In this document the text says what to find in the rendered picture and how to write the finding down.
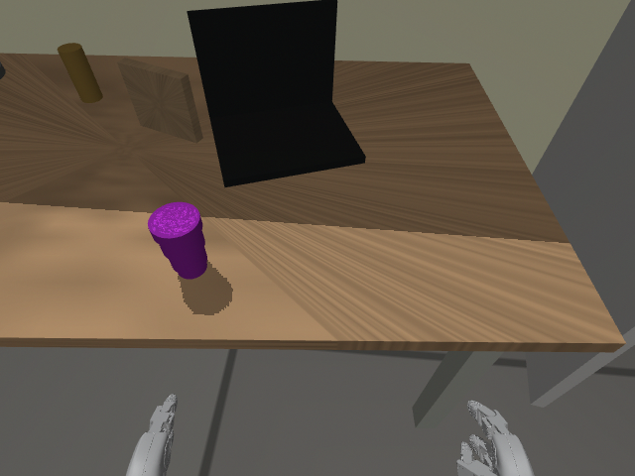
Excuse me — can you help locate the left robot hand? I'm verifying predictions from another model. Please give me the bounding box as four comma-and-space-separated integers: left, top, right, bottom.
126, 394, 178, 476

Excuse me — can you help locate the right robot hand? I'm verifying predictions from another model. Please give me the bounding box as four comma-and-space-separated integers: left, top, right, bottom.
456, 401, 535, 476

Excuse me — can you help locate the table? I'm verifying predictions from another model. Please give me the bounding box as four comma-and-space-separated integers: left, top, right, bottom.
0, 54, 626, 428

